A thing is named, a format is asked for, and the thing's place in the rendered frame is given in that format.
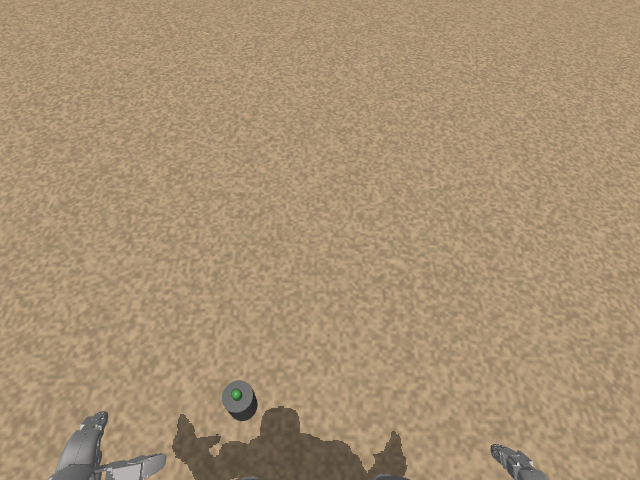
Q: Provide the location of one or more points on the left robot hand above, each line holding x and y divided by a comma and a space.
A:
83, 448

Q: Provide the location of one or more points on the bottle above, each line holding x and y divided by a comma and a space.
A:
239, 400

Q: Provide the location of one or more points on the right robot hand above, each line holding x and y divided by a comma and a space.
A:
518, 465

